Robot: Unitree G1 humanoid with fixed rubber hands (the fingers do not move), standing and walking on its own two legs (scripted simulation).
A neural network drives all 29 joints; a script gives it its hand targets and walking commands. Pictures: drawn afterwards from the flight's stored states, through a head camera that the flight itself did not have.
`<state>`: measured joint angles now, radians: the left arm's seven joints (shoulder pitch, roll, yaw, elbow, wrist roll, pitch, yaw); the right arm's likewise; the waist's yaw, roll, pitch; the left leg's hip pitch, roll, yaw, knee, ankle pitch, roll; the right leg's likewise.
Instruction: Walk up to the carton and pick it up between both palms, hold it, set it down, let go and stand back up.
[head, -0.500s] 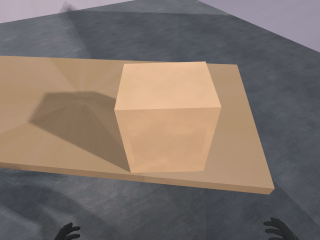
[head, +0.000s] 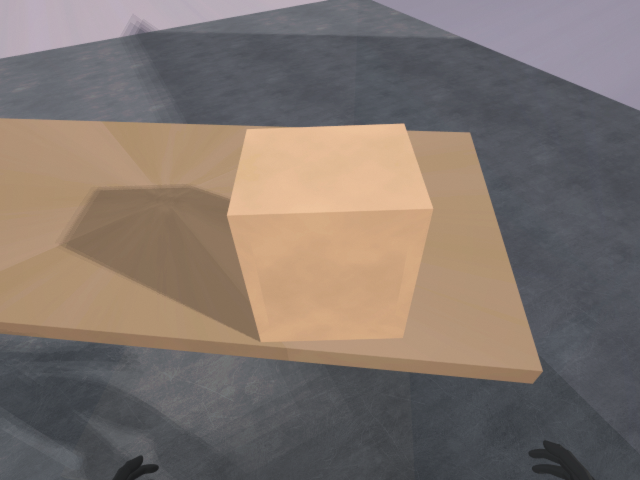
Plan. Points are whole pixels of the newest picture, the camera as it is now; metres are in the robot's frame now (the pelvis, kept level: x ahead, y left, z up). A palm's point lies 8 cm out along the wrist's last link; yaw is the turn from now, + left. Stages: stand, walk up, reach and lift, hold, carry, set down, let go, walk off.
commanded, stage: stand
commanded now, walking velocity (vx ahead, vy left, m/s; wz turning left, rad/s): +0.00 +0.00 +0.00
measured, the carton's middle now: (328, 238) +0.47 -0.01 +0.04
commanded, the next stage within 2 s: none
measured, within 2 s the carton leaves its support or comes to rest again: neither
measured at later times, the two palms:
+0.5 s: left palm out of the picture +0.11 +0.28 -0.09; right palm out of the picture +0.09 -0.30 -0.08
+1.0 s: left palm out of the picture +0.10 +0.28 -0.09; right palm out of the picture +0.09 -0.30 -0.09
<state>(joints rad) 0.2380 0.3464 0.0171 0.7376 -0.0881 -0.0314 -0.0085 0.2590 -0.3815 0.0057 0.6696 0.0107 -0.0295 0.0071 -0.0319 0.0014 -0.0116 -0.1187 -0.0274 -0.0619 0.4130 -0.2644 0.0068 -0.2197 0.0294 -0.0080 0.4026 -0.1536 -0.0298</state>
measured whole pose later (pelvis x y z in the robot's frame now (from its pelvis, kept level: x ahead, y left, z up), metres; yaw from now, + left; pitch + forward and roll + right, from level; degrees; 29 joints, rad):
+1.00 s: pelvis -0.01 +0.00 +0.00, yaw +0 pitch -2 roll +0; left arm 0.24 0.35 0.02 0.80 -0.09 -0.03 -0.01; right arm 0.26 -0.38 0.01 0.74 0.01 -0.03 0.01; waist -0.03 0.01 0.00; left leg -0.12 -0.03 -0.06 0.41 -0.25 0.01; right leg -0.22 0.03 -0.01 0.40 -0.14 -0.04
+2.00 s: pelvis -0.01 +0.00 +0.00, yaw +0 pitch -2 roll +0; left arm 0.24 0.35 0.02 0.82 -0.09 -0.03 -0.01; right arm 0.26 -0.38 0.01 0.75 0.01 -0.03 0.01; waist -0.03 0.01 0.02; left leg -0.12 -0.03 -0.06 0.41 -0.25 0.01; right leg -0.22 0.03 -0.01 0.40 -0.14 -0.04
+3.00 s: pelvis +0.00 +0.00 +0.00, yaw +0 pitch -2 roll +0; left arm 0.24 0.35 0.02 0.82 -0.09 -0.03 -0.01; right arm 0.26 -0.38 0.01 0.75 0.01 -0.03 0.01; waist -0.03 0.01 0.03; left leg -0.12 -0.03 -0.06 0.41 -0.26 0.01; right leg -0.22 0.03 -0.01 0.40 -0.15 -0.03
